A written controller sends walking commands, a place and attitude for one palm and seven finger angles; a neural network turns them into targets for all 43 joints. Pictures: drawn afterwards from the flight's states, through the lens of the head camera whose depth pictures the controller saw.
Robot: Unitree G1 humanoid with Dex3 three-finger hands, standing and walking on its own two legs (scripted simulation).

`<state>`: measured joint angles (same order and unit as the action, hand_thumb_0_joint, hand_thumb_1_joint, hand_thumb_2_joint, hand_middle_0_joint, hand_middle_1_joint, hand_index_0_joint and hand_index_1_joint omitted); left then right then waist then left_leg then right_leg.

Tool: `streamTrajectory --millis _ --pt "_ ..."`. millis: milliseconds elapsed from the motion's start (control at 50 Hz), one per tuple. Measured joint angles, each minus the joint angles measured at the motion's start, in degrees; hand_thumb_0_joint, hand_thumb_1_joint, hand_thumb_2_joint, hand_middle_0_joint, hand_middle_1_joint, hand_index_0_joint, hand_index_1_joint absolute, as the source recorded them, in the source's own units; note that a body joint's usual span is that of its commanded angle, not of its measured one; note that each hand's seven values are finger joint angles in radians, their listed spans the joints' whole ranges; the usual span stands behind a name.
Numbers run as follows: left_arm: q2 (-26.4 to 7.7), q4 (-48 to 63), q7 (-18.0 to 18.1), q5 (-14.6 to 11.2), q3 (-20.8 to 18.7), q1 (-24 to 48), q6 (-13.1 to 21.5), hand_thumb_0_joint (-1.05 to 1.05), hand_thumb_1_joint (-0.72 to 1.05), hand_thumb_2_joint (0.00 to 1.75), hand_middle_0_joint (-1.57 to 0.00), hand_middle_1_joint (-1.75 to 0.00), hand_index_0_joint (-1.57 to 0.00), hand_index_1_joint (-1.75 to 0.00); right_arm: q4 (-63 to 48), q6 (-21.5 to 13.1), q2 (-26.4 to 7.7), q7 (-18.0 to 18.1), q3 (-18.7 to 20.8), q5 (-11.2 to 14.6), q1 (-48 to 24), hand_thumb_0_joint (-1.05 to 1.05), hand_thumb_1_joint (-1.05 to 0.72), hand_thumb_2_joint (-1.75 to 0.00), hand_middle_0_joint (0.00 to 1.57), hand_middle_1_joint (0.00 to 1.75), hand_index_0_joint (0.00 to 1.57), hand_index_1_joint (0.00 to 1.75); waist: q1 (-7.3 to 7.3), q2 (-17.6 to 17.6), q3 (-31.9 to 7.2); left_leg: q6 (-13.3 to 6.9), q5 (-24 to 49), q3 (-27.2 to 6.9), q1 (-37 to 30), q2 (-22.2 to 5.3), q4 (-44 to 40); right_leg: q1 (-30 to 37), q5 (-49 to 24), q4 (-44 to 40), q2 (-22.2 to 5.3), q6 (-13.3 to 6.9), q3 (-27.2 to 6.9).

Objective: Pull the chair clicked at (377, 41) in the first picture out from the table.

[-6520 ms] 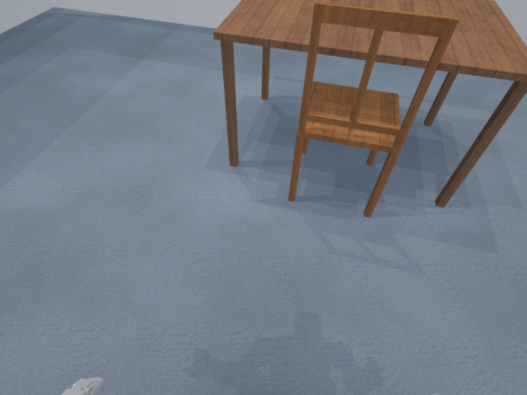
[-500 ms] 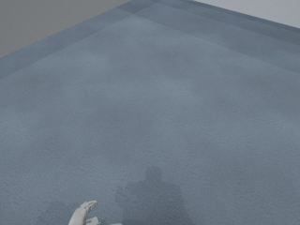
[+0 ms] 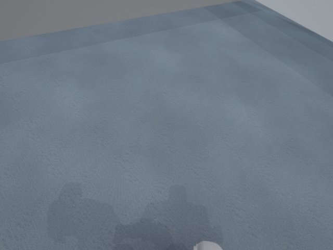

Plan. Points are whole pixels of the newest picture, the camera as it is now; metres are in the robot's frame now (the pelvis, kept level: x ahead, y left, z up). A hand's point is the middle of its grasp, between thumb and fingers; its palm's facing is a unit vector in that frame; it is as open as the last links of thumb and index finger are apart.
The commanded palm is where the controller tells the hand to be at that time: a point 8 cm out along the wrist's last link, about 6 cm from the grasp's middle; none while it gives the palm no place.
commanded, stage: turn to face it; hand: left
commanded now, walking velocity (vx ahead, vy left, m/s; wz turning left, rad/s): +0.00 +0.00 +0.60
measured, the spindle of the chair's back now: out of the picture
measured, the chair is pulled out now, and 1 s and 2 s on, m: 0.00 0.00 0.00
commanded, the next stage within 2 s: none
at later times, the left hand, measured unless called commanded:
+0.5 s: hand out of the picture -0.01 +0.12 -0.14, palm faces +0.34 -0.90 -0.28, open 7.3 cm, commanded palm none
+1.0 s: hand out of the picture -0.12 +0.18 -0.17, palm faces +0.64 -0.72 -0.27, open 7.3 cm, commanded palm none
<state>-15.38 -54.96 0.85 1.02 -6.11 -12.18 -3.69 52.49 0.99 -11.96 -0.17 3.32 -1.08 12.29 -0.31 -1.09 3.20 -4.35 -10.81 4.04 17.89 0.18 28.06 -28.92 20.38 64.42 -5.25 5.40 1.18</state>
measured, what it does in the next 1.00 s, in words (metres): steps on the spot, turning left: right foot, then left foot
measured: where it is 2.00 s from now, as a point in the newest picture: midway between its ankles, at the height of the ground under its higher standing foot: outside the picture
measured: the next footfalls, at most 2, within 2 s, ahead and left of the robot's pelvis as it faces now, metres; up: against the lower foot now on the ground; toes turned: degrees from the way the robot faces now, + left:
right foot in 0.30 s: +0.03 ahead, -0.16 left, +0.00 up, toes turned +10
left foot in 0.80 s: -0.07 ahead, +0.07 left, +0.00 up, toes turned +37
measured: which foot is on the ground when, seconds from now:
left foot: down 0.00-0.30, up 0.32-0.78, down 0.80-1.00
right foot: up 0.00-0.28, down 0.30-0.80, up 0.82-1.00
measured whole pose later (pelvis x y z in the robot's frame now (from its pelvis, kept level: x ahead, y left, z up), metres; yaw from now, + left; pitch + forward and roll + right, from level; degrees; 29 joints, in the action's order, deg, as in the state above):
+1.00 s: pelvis -0.04 -0.04 +0.00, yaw +37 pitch +0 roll +0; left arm -15.4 -51.9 0.4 0.8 -4.8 -11.6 -3.6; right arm 50.2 1.6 -13.4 -0.9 2.8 -1.0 6.7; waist 1.2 -1.7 5.0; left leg -1.4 -15.2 0.3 14.2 1.0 29.4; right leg -27.9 24.3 62.6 -6.6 5.9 2.2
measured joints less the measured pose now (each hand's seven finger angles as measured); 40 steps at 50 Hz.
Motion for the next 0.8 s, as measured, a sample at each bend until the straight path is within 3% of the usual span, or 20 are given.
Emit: streamTrajectory --millis 200,300,340,380,440,500,580,660,740,780,800 --pt "1.49 2.13 0.07 -0.3 1.01 1.33 0.02 0.0 0.91 0.9 -0.2 -0.3 -0.2 -0.3 -0.33 1.38 -0.71 -0.84 0.69 -0.2 -0.25 0.0 -0.91 -0.9 0.2 0.3 0.21 0.3 -1.31 2.0 -1.06 1.49 3.58 -6.73 2.33 2.35 -1.85 6.1 3.4 -14.36 2.39 -0.34 -1.08" --pt "3.55 4.37 0.0 -0.7 2.15 1.38 1.33 0.0 0.91 0.9 -0.2 -0.3 -0.2 -0.3 -0.77 2.42 -1.67 -1.05 1.7 -0.21 0.06 0.01 -0.91 -0.9 0.2 0.3 0.21 0.3 -1.71 3.11 -1.63 3.66 4.15 -10.2 5.14 4.24 0.37 13.64 0.87 -30.95 4.46 -2.28 -0.16" --pt "4.78 4.73 0.18 -0.2 2.78 0.91 1.91 0.0 0.91 0.9 -0.2 -0.3 -0.2 -0.3 -0.55 3.05 -2.35 -0.97 2.5 -0.11 0.14 0.01 -0.91 -0.9 0.2 0.3 0.2 0.3 -1.35 4.43 -1.53 5.21 -5.44 -10.52 8.45 4.49 8.66 14.49 -2.58 -32.84 4.64 -4.95 1.46" --pt "5.57 4.78 0.27 -0.21 3.33 -0.16 1.89 0.0 0.91 0.9 -0.2 -0.3 -0.2 -0.3 -0.05 3.68 -2.73 -1.18 2.8 -0.46 0.45 0.01 -0.91 -0.9 0.2 0.3 0.2 0.3 -0.97 4.41 -1.84 6.07 -11.06 -8.54 12.0 4.4 20.73 15.49 -2.39 -33.55 3.7 -6.52 2.87" --pt "6.09 4.18 0.36 -0.26 3.64 -1.38 2.02 0.0 0.91 0.9 -0.21 -0.3 -0.21 -0.3 0.09 3.69 -3.07 -1.74 2.81 -0.55 0.42 0.01 -0.91 -0.9 0.2 0.3 0.2 0.3 -1.2 3.83 -1.49 7.5 -9.41 -5.98 14.77 2.28 34.02 17.6 -3.36 -36.54 2.39 -7.02 4.61" --pt "6.29 3.72 0.34 -0.26 3.99 -1.74 2.66 0.0 0.91 0.9 -0.21 -0.3 -0.21 -0.3 0.38 3.49 -3.2 -1.86 2.61 -0.41 0.5 0.01 -0.91 -0.9 0.2 0.3 0.2 0.3 -1.49 3.16 -0.56 9.04 -8.19 -4.98 14.42 -0.18 38.29 18.83 -3.71 -37.73 1.07 -7.15 6.93" --pt "6.41 3.53 0.39 0.02 4.11 -2.24 3.27 0.0 0.91 0.9 -0.21 -0.3 -0.21 -0.3 1.56 4.24 -3.41 -1.77 2.24 -0.33 -0.3 0.01 -0.91 -0.9 0.2 0.3 0.2 0.3 -0.78 2.54 0.55 10.01 -10.31 -4.11 11.45 -2.46 35.18 19.3 -3.02 -37.33 -0.67 -7.06 9.94" --pt "5.68 3.07 0.18 0.36 4.03 -3.04 3.18 0.0 0.91 0.9 -0.21 -0.3 -0.21 -0.3 2.0 4.5 -3.41 -1.77 1.63 -0.13 -2.61 0.01 -0.91 -0.9 0.2 0.3 0.2 0.3 0.43 1.98 1.55 9.7 -12.81 -2.24 7.56 -3.17 27.37 18.84 -2.04 -35.82 -2.4 -6.41 12.49" --pt "4.05 2.17 0.05 0.54 3.35 -3.77 2.56 0.0 0.91 0.9 -0.21 -0.3 -0.21 -0.3 0.79 3.58 -2.88 -1.8 0.81 0.17 -5.28 0.01 -0.91 -0.9 0.2 0.3 0.2 0.3 1.79 0.82 2.23 8.41 -13.42 0.57 2.55 -2.59 16.11 17.78 -0.55 -33.07 -4.15 -5.22 14.81" --pt "2.93 1.79 -0.06 0.31 2.83 -4.37 2.26 0.0 0.91 0.9 -0.21 -0.3 -0.21 -0.3 -0.37 2.77 -2.67 -1.84 0.42 0.16 -6.19 0.01 -0.91 -0.9 0.2 0.3 0.2 0.3 2.12 0.14 2.12 7.48 -9.12 2.11 -0.94 -1.92 8.06 16.85 1.04 -30.14 -5.24 -4.26 16.05" --pt "2.41 1.75 -0.19 0.09 2.52 -4.91 2.07 0.0 0.91 0.9 -0.21 -0.3 -0.21 -0.3 -1.15 2.16 -2.84 -1.93 0.26 0.06 -6.48 0.01 -0.91 -0.9 0.2 0.3 0.2 0.3 2.22 0.16 1.75 5.62 -5.59 2.25 -2.61 -1.81 4.17 15.37 2.14 -26.86 -5.7 -3.7 16.17"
